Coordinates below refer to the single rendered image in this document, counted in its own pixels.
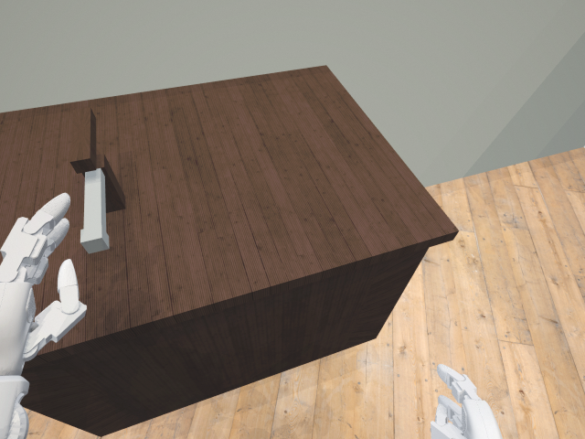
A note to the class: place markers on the counter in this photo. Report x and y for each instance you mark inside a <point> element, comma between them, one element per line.
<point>255,225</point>

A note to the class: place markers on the left robot forearm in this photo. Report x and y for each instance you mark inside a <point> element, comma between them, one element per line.
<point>14,421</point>

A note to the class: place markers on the tap lever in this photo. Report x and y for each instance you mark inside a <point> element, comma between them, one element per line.
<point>94,237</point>

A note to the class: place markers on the right robot hand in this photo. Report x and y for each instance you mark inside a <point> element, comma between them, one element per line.
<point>475,420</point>

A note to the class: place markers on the left robot hand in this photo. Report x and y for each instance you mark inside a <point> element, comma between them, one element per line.
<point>25,262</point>

